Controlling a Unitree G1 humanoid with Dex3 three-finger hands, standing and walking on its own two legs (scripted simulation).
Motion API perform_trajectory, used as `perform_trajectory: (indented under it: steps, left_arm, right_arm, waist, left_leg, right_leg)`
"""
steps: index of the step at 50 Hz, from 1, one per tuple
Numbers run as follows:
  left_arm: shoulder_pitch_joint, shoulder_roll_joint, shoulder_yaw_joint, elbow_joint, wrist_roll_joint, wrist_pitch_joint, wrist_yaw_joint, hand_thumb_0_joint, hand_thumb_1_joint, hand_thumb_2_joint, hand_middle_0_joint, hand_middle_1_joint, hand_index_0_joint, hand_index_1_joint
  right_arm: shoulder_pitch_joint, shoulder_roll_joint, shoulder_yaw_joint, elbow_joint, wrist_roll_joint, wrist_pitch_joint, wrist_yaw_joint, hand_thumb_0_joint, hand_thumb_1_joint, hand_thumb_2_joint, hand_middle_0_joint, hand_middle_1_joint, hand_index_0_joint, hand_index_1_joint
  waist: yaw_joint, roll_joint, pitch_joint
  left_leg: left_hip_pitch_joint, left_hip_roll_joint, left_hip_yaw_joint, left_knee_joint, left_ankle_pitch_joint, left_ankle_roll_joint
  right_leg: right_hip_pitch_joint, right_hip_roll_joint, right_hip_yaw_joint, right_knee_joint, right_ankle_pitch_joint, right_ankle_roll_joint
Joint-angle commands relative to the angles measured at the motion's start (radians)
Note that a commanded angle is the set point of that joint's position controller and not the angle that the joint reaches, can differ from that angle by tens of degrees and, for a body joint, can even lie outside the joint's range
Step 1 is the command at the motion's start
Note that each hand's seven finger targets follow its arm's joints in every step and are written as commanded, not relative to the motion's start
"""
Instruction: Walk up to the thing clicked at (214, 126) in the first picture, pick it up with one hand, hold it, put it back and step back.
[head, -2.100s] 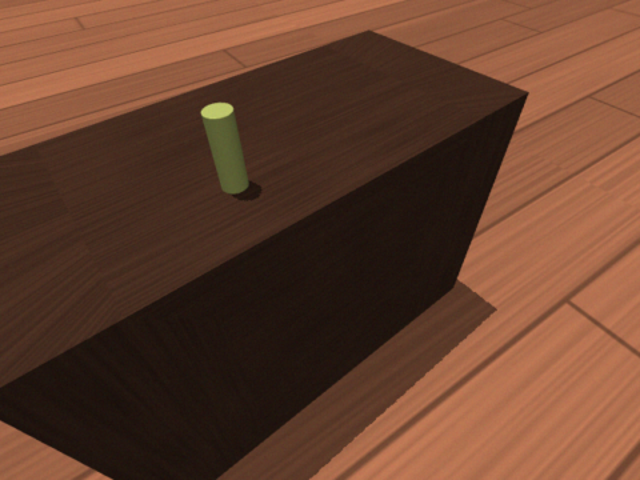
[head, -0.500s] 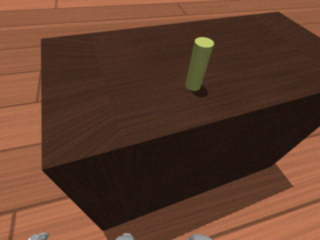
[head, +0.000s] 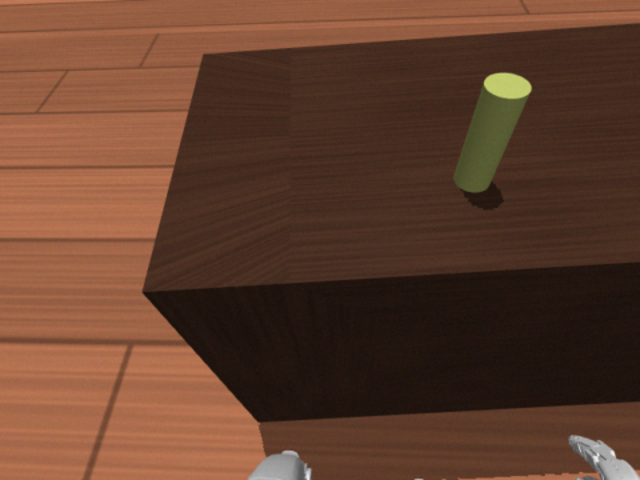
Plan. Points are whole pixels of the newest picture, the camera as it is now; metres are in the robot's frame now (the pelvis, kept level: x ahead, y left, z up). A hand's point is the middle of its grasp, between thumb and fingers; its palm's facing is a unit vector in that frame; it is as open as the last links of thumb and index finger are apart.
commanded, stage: walk up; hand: right
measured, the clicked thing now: (487, 138) +0.52 -0.16 +0.12
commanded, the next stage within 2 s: stand in 1.76 s
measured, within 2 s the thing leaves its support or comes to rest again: neither
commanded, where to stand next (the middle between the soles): +0.04 +0.00 m, yaw +6 degrees
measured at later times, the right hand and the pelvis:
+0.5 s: hand out of the picture +0.11 -0.26 -0.14, palm faces -0.18 +0.91 -0.37, open 7.4 cm; pelvis -0.04 +0.00 +0.00, yaw +8 degrees
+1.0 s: hand out of the picture +0.09 -0.24 -0.13, palm faces -0.17 +0.93 -0.33, open 7.4 cm; pelvis -0.03 +0.00 +0.02, yaw +8 degrees
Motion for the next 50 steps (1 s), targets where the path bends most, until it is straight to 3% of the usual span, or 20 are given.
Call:
perform_trajectory:
  steps: [1,2,3,4,5,7,14,15,16,17,20,23,25,26,28,29,32,35,39,50]
  left_arm:
    - [0.001,0.285,0.079,-0.081,-0.021,-0.012,0.022,0.0,0.9,0.9,-0.2,-0.3,-0.2,-0.3]
    - [0.003,0.245,0.062,-0.085,-0.023,-0.01,0.021,0.0,0.9,0.9,-0.2,-0.3,-0.2,-0.3]
    - [0.025,0.179,0.043,-0.098,-0.03,-0.01,0.018,0.0,0.9,0.9,-0.2,-0.3,-0.2,-0.3]
    - [-0.001,0.195,0.052,-0.092,-0.037,0.002,0.031,0.0,0.9,0.9,-0.2,-0.3,-0.2,-0.3]
    - [-0.043,0.237,0.06,-0.073,-0.03,0.006,0.039,0.0,0.9,0.9,-0.2,-0.3,-0.2,-0.3]
    - [0.006,0.219,0.063,-0.036,-0.04,0.004,0.03,0.0,0.9,0.9,-0.2,-0.3,-0.2,-0.3]
    - [0.103,0.219,0.07,0.053,-0.012,-0.041,0.038,0.0,0.9,0.9,-0.2,-0.3,-0.2,-0.3]
    - [0.107,0.285,0.083,0.048,0.011,-0.055,0.043,0.0,0.9,0.9,-0.2,-0.3,-0.2,-0.3]
    - [0.046,0.386,0.105,0.03,0.012,-0.051,0.043,0.0,0.9,0.9,-0.2,-0.3,-0.2,-0.3]
    - [-0.018,0.41,0.109,0.002,0.015,-0.055,0.042,0.0,0.9,0.9,-0.2,-0.3,-0.2,-0.3]
    - [-0.077,0.317,0.086,0.004,0.012,-0.063,0.045,0.0,0.9,0.9,-0.2,-0.3,-0.2,-0.3]
    - [-0.038,0.302,0.082,0.007,0.025,-0.054,0.029,0.0,0.9,0.9,-0.2,-0.3,-0.2,-0.3]
    - [-0.08,0.298,0.074,0.002,0.012,-0.038,0.022,0.0,0.9,0.9,-0.2,-0.3,-0.2,-0.3]
    - [-0.063,0.243,0.053,0.007,0.003,-0.028,0.021,0.0,0.9,0.9,-0.2,-0.3,-0.2,-0.3]
    - [-0.037,0.138,0.018,0.009,-0.025,-0.015,0.02,0.0,0.9,0.9,-0.2,-0.3,-0.2,-0.3]
    - [-0.077,0.242,0.047,0.035,-0.017,-0.013,0.034,0.0,0.9,0.9,-0.2,-0.3,-0.2,-0.3]
    - [-0.008,0.211,0.039,0.093,-0.036,-0.021,0.027,0.0,0.9,0.9,-0.2,-0.3,-0.2,-0.3]
    - [0.008,0.193,0.037,0.138,-0.023,-0.029,0.02,0.0,0.9,0.9,-0.2,-0.3,-0.2,-0.3]
    - [-0.118,0.275,0.035,0.13,-0.011,-0.041,0.015,0.0,0.9,0.9,-0.2,-0.3,-0.2,-0.3]
    - [-0.183,0.209,0.007,0.224,-0.029,-0.046,0.014,0.0,0.9,0.9,-0.2,-0.3,-0.2,-0.3]
  right_arm:
    - [0.093,-0.125,-0.058,-0.039,-0.009,-0.037,-0.006,0.0,-0.9,-0.9,0.2,0.3,0.2,0.3]
    - [0.131,-0.164,-0.072,-0.024,-0.018,-0.043,-0.012,0.0,-0.9,-0.9,0.2,0.3,0.2,0.3]
    - [0.129,-0.251,-0.093,-0.04,-0.032,-0.05,-0.017,0.0,-0.9,-0.9,0.2,0.3,0.2,0.3]
    - [0.093,-0.314,-0.096,-0.059,-0.017,-0.049,-0.014,0.0,-0.9,-0.9,0.2,0.3,0.2,0.3]
    - [0.072,-0.295,-0.094,-0.049,-0.009,-0.045,-0.017,0.0,-0.9,-0.9,0.2,0.3,0.2,0.3]
    - [-0.009,-0.221,-0.058,-0.056,-0.009,-0.039,-0.025,0.0,-0.9,-0.9,0.2,0.3,0.2,0.3]
    - [-0.067,-0.174,-0.042,-0.057,-0.008,0.004,0.002,0.0,-0.9,-0.9,0.2,0.3,0.2,0.3]
    - [-0.061,-0.119,-0.03,-0.065,0.003,0.008,0.004,0.0,-0.9,-0.9,0.2,0.3,0.2,0.3]
    - [-0.07,-0.134,-0.041,-0.065,-0.001,0.015,-0.003,0.0,-0.9,-0.9,0.2,0.3,0.2,0.3]
    - [-0.054,-0.174,-0.059,-0.049,-0.013,0.019,-0.008,0.0,-0.9,-0.9,0.2,0.3,0.2,0.3]
    - [0.014,-0.161,-0.063,0.007,-0.001,0.009,0.01,0.0,-0.9,-0.9,0.2,0.3,0.2,0.3]
    - [0.013,-0.139,-0.056,0.025,-0.009,-0.002,0.03,0.0,-0.9,-0.9,0.2,0.3,0.2,0.3]
    - [0.074,-0.126,-0.056,0.062,-0.01,-0.012,0.026,0.0,-0.9,-0.9,0.2,0.3,0.2,0.3]
    - [0.097,-0.133,-0.062,0.087,-0.018,-0.022,0.017,0.0,-0.9,-0.9,0.2,0.3,0.2,0.3]
    - [0.041,-0.247,-0.073,0.054,-0.041,-0.045,0.0,0.0,-0.9,-0.9,0.2,0.3,0.2,0.3]
    - [0.032,-0.299,-0.081,0.061,-0.025,-0.044,0.002,0.0,-0.9,-0.9,0.2,0.3,0.2,0.3]
    - [-0.052,-0.203,-0.043,0.069,-0.021,-0.056,-0.009,0.0,-0.9,-0.9,0.2,0.3,0.2,0.3]
    - [-0.079,-0.198,-0.034,0.09,-0.016,-0.045,-0.002,0.0,-0.9,-0.9,0.2,0.3,0.2,0.3]
    - [-0.025,-0.134,-0.011,0.145,0.003,-0.034,-0.002,0.0,-0.9,-0.9,0.2,0.3,0.2,0.3]
    - [-0.091,-0.135,0.008,0.262,0.001,-0.054,0.001,0.0,-0.9,-0.9,0.2,0.3,0.2,0.3]
  waist:
    - [-0.048,-0.166,-0.222]
    - [-0.074,-0.078,-0.254]
    - [-0.07,0.16,-0.281]
    - [-0.079,0.232,-0.28]
    - [-0.083,0.156,-0.209]
    - [-0.032,0.118,-0.16]
    - [0.004,0.13,-0.167]
    - [0.013,-0.035,-0.147]
    - [0.008,-0.203,-0.118]
    - [-0.014,-0.188,-0.066]
    - [-0.055,-0.124,-0.051]
    - [-0.028,-0.194,-0.097]
    - [-0.071,-0.195,-0.148]
    - [-0.08,-0.112,-0.177]
    - [-0.066,0.181,-0.178]
    - [-0.096,0.129,-0.136]
    - [-0.031,0.133,-0.129]
    - [-0.022,0.166,-0.133]
    - [-0.076,-0.05,-0.116]
    - [-0.057,-0.027,-0.186]
  left_leg:
    - [0.177,-0.04,0.058,-0.377,0.223,0.032]
    - [0.33,0.011,-0.053,-0.422,0.308,0.076]
    - [0.452,0.218,-0.377,-0.441,0.466,0.158]
    - [0.338,0.394,-0.574,-0.45,0.591,0.313]
    - [0.197,0.376,-0.539,-0.479,0.52,0.334]
    - [0.191,0.257,-0.343,-0.412,0.549,0.248]
    - [0.007,0.116,-0.225,-0.276,0.324,0.128]
    - [-0.096,0.025,-0.193,-0.118,0.238,0.068]
    - [-0.103,-0.075,-0.117,0.078,-0.097,0.029]
    - [-0.094,-0.016,-0.166,0.197,-0.131,0.012]
    - [-0.043,0.003,-0.107,0.137,-0.013,0.006]
    - [0.049,-0.002,0.003,-0.107,-0.036,0.001]
    - [0.221,-0.017,0.046,-0.338,0.116,0.002]
    - [0.322,-0.016,0.001,-0.452,0.155,0.007]
    - [0.342,0.305,-0.554,-0.608,-0.008,0.15]
    - [0.137,0.351,-0.586,-0.609,-0.04,0.243]
    - [0.193,0.254,-0.34,-0.501,0.267,0.181]
    - [0.078,0.2,-0.231,-0.456,0.247,0.129]
    - [0.158,0.057,-0.1,-0.384,0.065,0.02]
    - [0.279,0.112,-0.091,-0.503,0.403,0.027]
  right_leg:
    - [0.173,-0.158,0.157,-0.019,0.642,-0.155]
    - [0.041,-0.128,0.119,0.105,0.532,-0.101]
    - [-0.166,-0.033,0.063,0.278,0.221,-0.025]
    - [-0.172,0.041,0.099,0.296,-0.286,-0.005]
    - [-0.113,0.009,0.158,0.334,-0.285,-0.005]
    - [-0.123,0.014,0.146,0.285,-0.196,-0.012]
    - [0.198,0.084,0.058,-0.227,0.074,-0.026]
    - [0.216,-0.076,0.314,-0.349,0.0,-0.082]
    - [0.074,-0.324,0.593,-0.473,-0.06,-0.24]
    - [-0.007,-0.409,0.696,-0.484,-0.011,-0.322]
    - [0.008,-0.225,0.341,-0.368,0.136,-0.216]
    - [0.048,-0.151,0.241,-0.33,0.089,-0.177]
    - [-0.002,-0.137,0.199,-0.234,0.115,-0.152]
    - [-0.048,-0.101,0.159,-0.113,0.114,-0.117]
    - [-0.251,0.076,0.101,0.094,-0.153,-0.007]
    - [-0.125,0.042,0.195,0.158,-0.243,-0.015]
    - [-0.082,0.033,0.177,0.085,-0.106,-0.021]
    - [0.132,0.08,0.089,-0.174,0.027,-0.025]
    - [0.053,-0.078,0.343,-0.345,0.052,-0.11]
    - [0.187,-0.028,0.221,-0.381,0.353,-0.043]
